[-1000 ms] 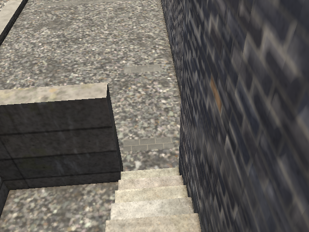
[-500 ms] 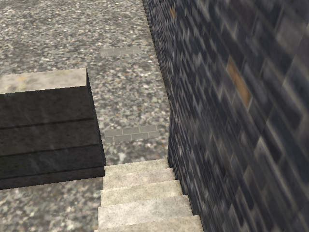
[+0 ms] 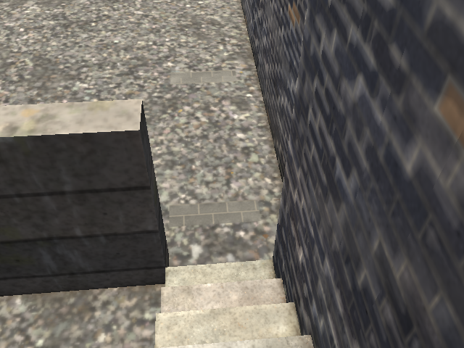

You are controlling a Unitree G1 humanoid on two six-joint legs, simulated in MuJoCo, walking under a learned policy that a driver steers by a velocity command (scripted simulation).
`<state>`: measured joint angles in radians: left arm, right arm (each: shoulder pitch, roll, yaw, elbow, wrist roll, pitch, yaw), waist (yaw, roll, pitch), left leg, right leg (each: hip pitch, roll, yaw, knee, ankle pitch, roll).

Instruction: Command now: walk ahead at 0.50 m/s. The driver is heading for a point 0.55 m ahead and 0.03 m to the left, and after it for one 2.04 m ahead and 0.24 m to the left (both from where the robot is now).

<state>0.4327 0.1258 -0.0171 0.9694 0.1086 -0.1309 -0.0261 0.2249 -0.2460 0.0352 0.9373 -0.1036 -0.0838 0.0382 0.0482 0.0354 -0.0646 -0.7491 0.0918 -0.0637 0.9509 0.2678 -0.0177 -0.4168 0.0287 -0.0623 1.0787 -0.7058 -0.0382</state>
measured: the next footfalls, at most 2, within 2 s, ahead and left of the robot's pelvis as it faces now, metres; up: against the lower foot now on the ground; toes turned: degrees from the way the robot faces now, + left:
left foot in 0.10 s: +0.17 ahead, +0.14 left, -0.20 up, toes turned +2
right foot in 0.64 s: +0.45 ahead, -0.10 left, -0.39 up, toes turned +0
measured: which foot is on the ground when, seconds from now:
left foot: up 0.00-0.08, down 0.10-0.64, up 0.66-0.98, down 1.00-1.00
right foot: down 0.00-0.12, up 0.14-0.62, down 0.64-1.00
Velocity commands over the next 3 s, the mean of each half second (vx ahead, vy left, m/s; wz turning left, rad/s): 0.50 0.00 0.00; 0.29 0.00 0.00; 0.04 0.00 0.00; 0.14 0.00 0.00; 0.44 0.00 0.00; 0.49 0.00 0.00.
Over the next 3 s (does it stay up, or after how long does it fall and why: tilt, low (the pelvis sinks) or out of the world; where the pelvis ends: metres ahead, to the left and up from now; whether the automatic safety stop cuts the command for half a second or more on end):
stays up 1.11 0.15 -0.92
